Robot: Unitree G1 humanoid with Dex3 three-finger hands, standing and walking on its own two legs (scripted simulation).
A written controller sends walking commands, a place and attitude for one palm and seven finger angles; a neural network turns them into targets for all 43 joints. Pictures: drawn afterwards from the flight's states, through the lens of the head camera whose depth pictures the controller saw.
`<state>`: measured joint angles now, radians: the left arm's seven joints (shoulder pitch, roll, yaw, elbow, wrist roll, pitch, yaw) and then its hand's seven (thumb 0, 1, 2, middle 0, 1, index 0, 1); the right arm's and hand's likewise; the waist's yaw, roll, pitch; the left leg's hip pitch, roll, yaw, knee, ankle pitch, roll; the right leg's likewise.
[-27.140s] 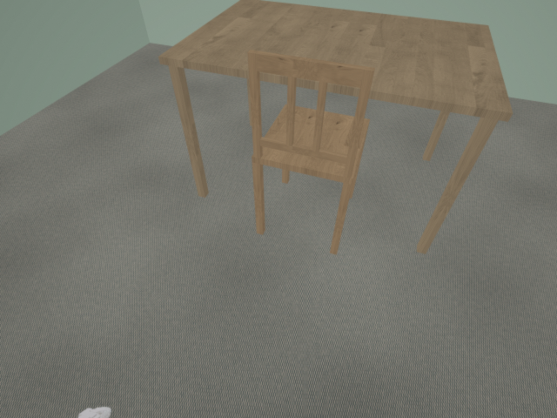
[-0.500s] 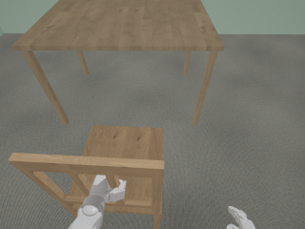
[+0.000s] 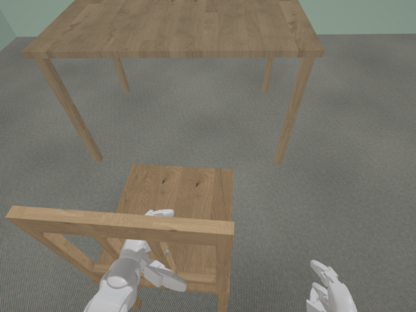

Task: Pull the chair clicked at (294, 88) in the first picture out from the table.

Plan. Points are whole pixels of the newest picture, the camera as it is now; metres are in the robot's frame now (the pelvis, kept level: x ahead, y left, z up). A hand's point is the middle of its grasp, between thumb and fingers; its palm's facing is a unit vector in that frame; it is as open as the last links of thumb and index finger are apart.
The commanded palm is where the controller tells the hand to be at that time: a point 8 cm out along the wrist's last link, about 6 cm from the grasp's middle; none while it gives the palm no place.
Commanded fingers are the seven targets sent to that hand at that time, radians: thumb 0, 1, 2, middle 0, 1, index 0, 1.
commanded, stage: open the thumb and straighten the fingers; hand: left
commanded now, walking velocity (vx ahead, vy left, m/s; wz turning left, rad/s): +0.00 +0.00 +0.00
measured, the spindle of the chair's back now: (120, 254) +0.26 +0.20 -0.07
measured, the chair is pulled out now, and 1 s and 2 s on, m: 0.66 0.66 0.66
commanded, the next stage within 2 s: draw the fingers out of the gap in 0.16 s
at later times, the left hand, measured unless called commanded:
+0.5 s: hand (153, 273) +0.21 +0.11 -0.02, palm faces -0.10 -0.99 -0.12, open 17.5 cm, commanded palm +0.19 +0.17 -0.01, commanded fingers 0.00 -0.55 0.20 0.00 0.00 0.00 0.00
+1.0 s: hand out of the picture +0.13 +0.11 -0.02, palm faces -0.09 -0.99 -0.11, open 17.5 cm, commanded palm +0.10 +0.16 -0.01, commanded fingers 0.00 -0.55 0.20 0.00 0.00 0.00 0.00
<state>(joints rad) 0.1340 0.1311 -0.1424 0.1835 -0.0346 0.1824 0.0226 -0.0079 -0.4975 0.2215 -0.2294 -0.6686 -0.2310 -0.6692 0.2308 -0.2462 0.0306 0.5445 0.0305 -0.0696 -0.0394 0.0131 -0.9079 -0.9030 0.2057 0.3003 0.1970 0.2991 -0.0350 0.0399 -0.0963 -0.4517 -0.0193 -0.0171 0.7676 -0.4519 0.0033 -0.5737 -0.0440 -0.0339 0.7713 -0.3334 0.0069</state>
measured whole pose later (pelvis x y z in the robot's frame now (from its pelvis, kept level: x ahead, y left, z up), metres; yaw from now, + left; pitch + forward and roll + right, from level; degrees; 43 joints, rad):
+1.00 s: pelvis +0.00 +0.01 -0.03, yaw +1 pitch +10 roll -1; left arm 0.72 0.18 -0.22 -0.38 0.03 0.25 0.02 -0.01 -0.54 0.20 0.00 0.00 0.00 0.00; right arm 0.29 -0.22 0.03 0.38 0.03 -0.10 -0.09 0.01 -0.91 -0.90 0.21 0.30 0.20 0.30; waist -0.01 0.04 -0.17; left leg -0.59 -0.03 -0.04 0.98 -0.56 0.02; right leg -0.69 -0.06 -0.05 0.95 -0.42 0.02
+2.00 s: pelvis +0.00 +0.01 +0.01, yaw +2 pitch -1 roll -2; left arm 0.64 0.34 0.17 -0.48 -0.04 0.00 0.17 -0.01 -0.02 0.45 -0.08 -0.11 -0.08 -0.11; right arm 0.24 -0.22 0.03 0.58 0.03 -0.14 -0.13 0.01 -0.91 -0.90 0.20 0.30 0.20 0.30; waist 0.06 0.07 -0.05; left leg -0.25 0.00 -0.06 0.72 -0.45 0.01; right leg -0.34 -0.03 -0.08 0.67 -0.31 0.01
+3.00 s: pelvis +0.00 +0.01 +0.03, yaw -1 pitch -2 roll +0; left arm 0.45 0.35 0.38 -0.40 -0.05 -0.09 0.15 0.01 0.89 0.90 -0.21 -0.30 -0.21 -0.30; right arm 0.15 -0.23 0.01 0.62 0.01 -0.07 -0.07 0.01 -0.91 -0.90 0.21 0.30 0.20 0.30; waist 0.04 0.06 0.06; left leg -0.10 0.00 0.00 0.45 -0.31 0.01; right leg -0.22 -0.03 -0.03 0.44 -0.19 0.01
